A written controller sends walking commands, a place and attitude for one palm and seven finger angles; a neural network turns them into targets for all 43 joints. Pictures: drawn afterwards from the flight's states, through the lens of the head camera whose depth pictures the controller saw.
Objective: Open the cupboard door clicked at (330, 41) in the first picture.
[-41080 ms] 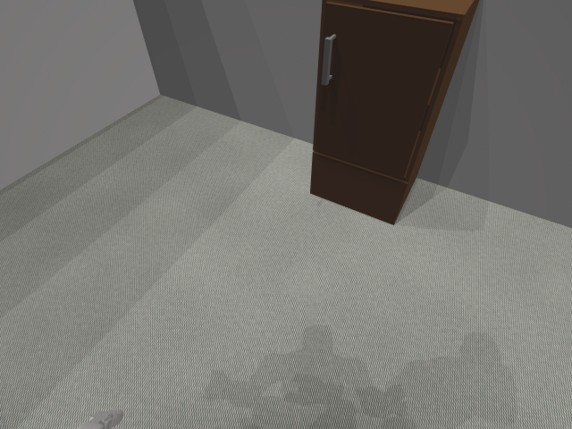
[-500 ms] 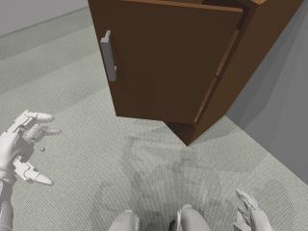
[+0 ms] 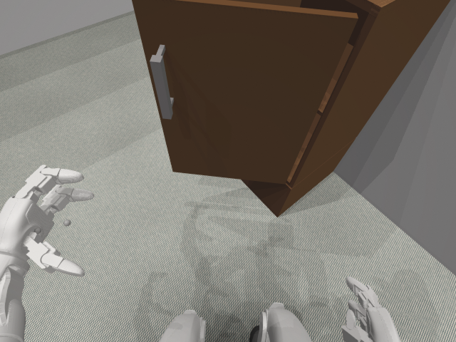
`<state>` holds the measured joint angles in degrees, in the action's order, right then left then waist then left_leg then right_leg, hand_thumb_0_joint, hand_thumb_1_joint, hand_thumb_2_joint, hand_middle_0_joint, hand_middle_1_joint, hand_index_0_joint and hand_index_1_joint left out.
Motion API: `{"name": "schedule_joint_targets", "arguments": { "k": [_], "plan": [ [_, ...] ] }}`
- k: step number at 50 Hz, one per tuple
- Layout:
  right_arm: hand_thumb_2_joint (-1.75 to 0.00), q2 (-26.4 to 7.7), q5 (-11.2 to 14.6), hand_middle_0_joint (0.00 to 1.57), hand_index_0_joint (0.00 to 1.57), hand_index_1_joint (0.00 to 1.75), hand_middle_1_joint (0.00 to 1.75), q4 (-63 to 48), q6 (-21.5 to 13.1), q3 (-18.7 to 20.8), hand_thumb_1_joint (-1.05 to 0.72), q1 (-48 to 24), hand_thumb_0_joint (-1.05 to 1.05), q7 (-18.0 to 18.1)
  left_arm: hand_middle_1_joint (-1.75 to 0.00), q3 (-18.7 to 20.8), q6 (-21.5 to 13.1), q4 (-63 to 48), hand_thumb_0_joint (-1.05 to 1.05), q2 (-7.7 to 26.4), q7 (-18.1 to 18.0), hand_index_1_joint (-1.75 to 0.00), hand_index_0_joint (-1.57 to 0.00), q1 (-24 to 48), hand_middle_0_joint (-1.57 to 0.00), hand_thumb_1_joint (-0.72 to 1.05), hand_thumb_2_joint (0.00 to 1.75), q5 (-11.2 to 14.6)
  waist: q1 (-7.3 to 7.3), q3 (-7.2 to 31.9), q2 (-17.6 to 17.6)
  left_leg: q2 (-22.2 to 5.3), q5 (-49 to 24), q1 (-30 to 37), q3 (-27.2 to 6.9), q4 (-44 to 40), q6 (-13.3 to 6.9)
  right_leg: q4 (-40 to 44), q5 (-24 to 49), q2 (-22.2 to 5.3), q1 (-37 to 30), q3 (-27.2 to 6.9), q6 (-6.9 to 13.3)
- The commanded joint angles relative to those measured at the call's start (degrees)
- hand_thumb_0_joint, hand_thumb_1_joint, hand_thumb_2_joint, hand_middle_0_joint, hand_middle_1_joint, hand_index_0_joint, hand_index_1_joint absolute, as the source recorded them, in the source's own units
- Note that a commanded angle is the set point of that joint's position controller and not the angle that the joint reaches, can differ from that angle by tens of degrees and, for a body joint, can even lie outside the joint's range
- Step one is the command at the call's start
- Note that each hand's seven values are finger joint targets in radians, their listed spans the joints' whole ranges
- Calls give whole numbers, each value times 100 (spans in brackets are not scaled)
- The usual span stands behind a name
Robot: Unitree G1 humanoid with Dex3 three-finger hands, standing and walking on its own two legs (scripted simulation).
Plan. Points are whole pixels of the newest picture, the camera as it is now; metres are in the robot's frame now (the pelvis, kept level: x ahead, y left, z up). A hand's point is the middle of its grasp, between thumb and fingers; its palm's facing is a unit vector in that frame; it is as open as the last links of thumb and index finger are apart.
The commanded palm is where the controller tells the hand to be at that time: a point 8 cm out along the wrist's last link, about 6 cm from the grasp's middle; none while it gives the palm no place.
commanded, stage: move the hooked fingers beside the handle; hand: left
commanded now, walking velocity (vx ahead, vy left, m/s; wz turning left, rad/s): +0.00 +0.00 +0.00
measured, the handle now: (164, 84) +0.62 +0.18 +0.04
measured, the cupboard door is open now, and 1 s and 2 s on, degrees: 45 45 45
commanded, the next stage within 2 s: none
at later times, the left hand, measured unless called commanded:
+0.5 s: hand (92, 171) +0.38 +0.26 +0.05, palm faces -0.05 -1.00 -0.04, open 14.0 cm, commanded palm +0.36 +0.31 +0.05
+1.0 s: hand (114, 131) +0.47 +0.25 +0.04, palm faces -0.08 -1.00 -0.02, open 14.0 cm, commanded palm +0.46 +0.30 +0.04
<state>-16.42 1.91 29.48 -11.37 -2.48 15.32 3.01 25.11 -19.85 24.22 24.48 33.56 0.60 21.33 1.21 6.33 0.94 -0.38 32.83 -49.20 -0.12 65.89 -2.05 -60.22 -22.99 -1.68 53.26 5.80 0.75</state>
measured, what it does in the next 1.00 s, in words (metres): stands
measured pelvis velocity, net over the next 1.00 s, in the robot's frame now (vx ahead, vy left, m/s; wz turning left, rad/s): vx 0.00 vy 0.01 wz -0.03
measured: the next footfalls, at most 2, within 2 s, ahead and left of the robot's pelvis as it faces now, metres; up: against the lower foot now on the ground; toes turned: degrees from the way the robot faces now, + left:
none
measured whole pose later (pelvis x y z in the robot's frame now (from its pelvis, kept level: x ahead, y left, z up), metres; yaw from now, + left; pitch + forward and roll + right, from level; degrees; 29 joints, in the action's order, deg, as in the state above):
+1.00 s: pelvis +0.00 +0.01 -0.02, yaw -2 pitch +24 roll -3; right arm -16.9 0.6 33.9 -1.6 -3.0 19.2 2.0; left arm 28.6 -22.1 60.8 35.5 29.9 43.2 9.6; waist 8.2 6.1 0.6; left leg -1.1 33.2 -60.1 0.8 69.2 -2.5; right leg -62.5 -22.1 -0.9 64.3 4.8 0.3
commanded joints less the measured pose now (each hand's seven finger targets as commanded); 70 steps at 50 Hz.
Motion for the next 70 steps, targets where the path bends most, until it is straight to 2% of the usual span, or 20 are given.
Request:
{"name": "schedule_joint_targets", "arguments": {
  "k": [1,6,12,16,19,23,29,32,35,40,43,44,47,51,53,57,61,64,67,70],
  "plan": [
    [-90,-919,-18,20,20,30,30,-665,-317,396,-90,91,0,96,-120,341,-380,-1243,0,1370,-43,-120,-30,1345,-30,-50,30,129,63,1776,566,46,-2119,519,-290,-1107,176,503,769,261,-1452,-283,140],
    [-90,-960,-3,20,20,30,30,-497,-307,398,-90,162,0,159,-120,192,-328,-786,0,1355,-164,-120,-30,2050,-30,-50,30,-9,177,1573,422,25,-1802,400,-345,-1097,197,512,467,247,-1132,-256,133],
    [-90,-929,-6,20,20,30,30,-494,-178,396,-90,263,0,125,-120,378,-203,-565,0,1658,-273,-120,-30,2338,-30,-50,30,-184,41,2243,505,23,-2482,606,-295,-1096,248,447,1031,198,-1507,-303,118],
    [-90,-923,-15,20,20,30,30,-443,-43,359,-90,283,0,119,-120,594,-183,-105,0,1909,-377,-120,-30,2829,-30,-50,30,-208,92,2067,336,30,-2122,176,-232,-1040,184,469,928,199,-1590,-378,111],
    [-90,-926,0,20,20,30,30,-439,33,353,-90,343,0,89,-120,542,-197,309,0,1805,-362,-120,-30,2971,-30,-50,30,-233,139,2046,205,38,-1953,25,-153,-1035,137,524,896,185,-1607,-440,74],
    [-90,-968,-9,20,20,30,30,-342,117,389,-90,515,0,71,-120,469,-289,527,0,1917,-260,-120,-30,3451,-30,-50,30,-358,207,2307,461,8,-2212,199,-159,-993,138,465,1128,195,-1553,-463,86],
    [-90,-1010,-24,20,20,30,30,-168,280,395,-90,687,0,68,-120,438,-403,1093,0,2052,-172,-120,-30,4355,-30,-50,30,-443,356,2314,392,-8,-2145,112,-185,-916,111,444,1090,217,-1384,-474,77],
    [-90,-1033,-50,20,20,30,30,-90,364,408,-90,818,0,66,-120,668,-478,1284,0,2400,-209,-120,-30,4631,-30,-50,30,-535,313,2534,510,-19,-2428,228,-194,-870,121,383,1289,236,-1435,-477,104],
    [-90,-1008,-61,20,20,30,30,-61,459,403,-90,874,0,29,-120,569,-494,1481,0,2354,-275,-120,-30,4853,-30,-50,30,-646,340,2616,705,-25,-2592,311,-215,-856,139,354,1362,222,-1327,-458,89],
    [-90,-1062,-78,20,20,30,30,27,642,387,-90,1008,0,5,-120,543,-460,2129,0,2521,-369,-120,-30,5507,-30,-50,30,-839,520,2416,552,-55,-2370,136,-261,-814,113,335,1165,249,-1028,-409,70],
    [-90,-1102,-99,20,20,30,30,66,734,376,-90,1105,0,2,-120,616,-521,2407,0,2745,-392,-120,-30,5927,-30,-50,30,-941,559,2568,610,-53,-2401,116,-276,-739,107,283,1202,258,-993,-429,75],
    [-90,-1087,-107,20,20,30,30,66,760,363,-90,1130,0,-7,-120,508,-542,2430,0,2642,-402,-120,-30,6088,-30,-50,30,-954,629,2621,615,-56,-2455,171,-292,-728,100,275,1221,266,-931,-411,69],
    [-90,-1137,-151,20,20,30,30,95,863,368,-90,1252,0,-29,-120,708,-633,2472,0,2980,-393,-120,-30,6274,-30,-50,30,-1029,605,2981,811,-84,-2854,372,-336,-635,147,191,1423,285,-928,-413,79],
    [-90,-1138,-169,20,20,30,30,91,1008,337,-90,1305,0,-54,-120,613,-616,2651,0,2987,-400,-120,-30,6616,-30,-50,30,-1088,732,2953,892,-98,-2954,369,-394,-580,149,157,1436,298,-757,-375,86],
    [-90,-1154,-175,20,20,30,30,147,1085,317,-90,1354,0,-60,-120,526,-535,2974,0,2936,-433,-120,-30,6777,-30,-50,30,-1163,837,2683,839,-122,-2830,324,-442,-607,157,210,1269,307,-529,-339,56],
    [-90,-1205,-220,20,20,30,30,164,1194,317,-90,1500,0,-63,-120,660,-562,2883,0,3243,-522,-120,-30,7190,-30,-50,30,-1278,881,3145,991,-139,-3075,575,-509,-542,191,161,1306,329,-459,-317,66],
    [-90,-1184,-246,20,20,30,30,213,1282,262,-90,1548,0,-80,-120,462,-534,3224,0,3097,-620,-120,-30,7576,-30,-50,30,-1359,1084,2754,1114,-158,-2964,479,-581,-495,215,153,1124,348,-52,-253,76],
    [-90,-1236,-265,20,20,30,30,235,1355,215,-90,1624,0,-74,-120,616,-440,3457,0,3494,-701,-120,-30,7895,-30,-50,30,-1489,1184,2806,976,-144,-2622,101,-534,-425,118,164,1107,346,-209,-314,45],
    [-90,-1247,-297,20,20,30,30,209,1411,186,-90,1729,0,-87,-120,683,-437,3474,0,3744,-731,-120,-30,8107,-30,-50,30,-1643,1166,3103,1312,-157,-2905,303,-581,-378,181,77,1186,363,-113,-280,73],
    [-90,-1248,-321,20,20,30,30,187,1476,144,-90,1761,0,-107,-120,770,-396,3615,0,3983,-761,-120,-30,8267,-30,-50,30,-1726,1254,3155,1266,-154,-2898,41,-541,-239,117,46,1369,365,-236,-320,58]
  ]
}}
